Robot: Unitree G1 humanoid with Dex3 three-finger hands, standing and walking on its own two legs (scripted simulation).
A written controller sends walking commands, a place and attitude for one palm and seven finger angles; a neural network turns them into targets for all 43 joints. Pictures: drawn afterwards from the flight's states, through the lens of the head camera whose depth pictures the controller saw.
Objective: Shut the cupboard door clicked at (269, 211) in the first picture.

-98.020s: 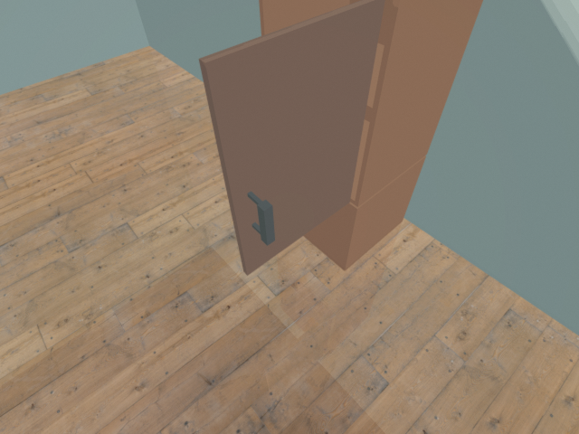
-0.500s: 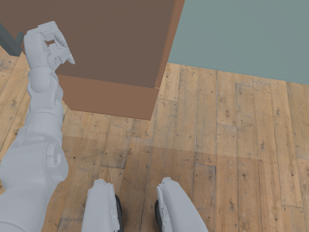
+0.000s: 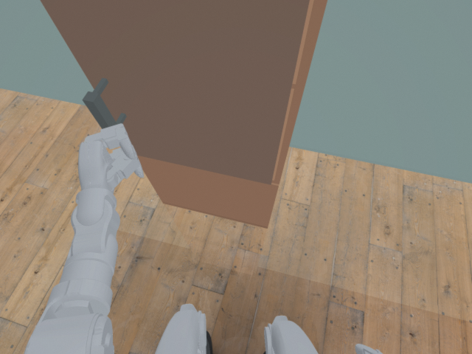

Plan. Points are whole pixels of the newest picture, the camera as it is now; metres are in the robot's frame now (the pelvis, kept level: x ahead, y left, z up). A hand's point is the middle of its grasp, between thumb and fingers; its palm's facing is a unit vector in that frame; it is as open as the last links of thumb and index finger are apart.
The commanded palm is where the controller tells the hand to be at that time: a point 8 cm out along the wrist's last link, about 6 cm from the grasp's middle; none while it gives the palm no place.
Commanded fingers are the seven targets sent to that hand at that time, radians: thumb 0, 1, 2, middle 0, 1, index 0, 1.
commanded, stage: draw the hand back to the body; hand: left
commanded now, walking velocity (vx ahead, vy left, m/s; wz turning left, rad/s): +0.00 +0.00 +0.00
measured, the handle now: (108, 109) +0.59 +0.27 -0.01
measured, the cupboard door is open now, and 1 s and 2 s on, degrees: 0 0 0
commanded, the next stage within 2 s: step back with the hand held close in 1.30 s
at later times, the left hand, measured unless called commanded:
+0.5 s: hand (25, 204) +0.30 +0.23 +0.16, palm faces +0.27 -0.92 -0.27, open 3.4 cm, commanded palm +0.25 +0.27 +0.18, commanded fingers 0.00 0.90 0.90 -0.75 -0.90 -0.75 -0.90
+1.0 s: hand out of the picture +0.20 +0.28 +0.27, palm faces +0.51 -0.73 -0.45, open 6.7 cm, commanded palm +0.16 +0.32 +0.27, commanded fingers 0.00 0.90 0.90 -0.20 -0.30 -0.20 -0.30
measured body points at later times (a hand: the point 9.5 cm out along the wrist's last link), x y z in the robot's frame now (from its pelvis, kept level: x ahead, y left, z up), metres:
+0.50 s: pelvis +0.01 +0.01 +0.08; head +0.01 -0.01 +0.53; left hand +0.28 +0.28 +0.18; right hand +0.18 -0.22 -0.01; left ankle +0.04 +0.13 -0.64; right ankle -0.03 -0.10 -0.64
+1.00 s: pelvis +0.03 +0.01 +0.10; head +0.02 -0.03 +0.54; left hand +0.17 +0.32 +0.30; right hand +0.24 -0.19 +0.01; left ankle +0.04 +0.13 -0.64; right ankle -0.03 -0.10 -0.64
